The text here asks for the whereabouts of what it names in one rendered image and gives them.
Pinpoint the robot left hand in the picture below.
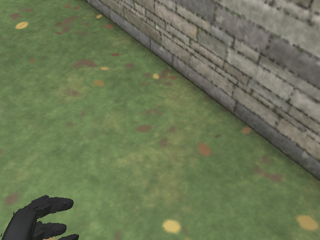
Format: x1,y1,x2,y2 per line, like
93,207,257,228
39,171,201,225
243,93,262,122
0,195,79,240

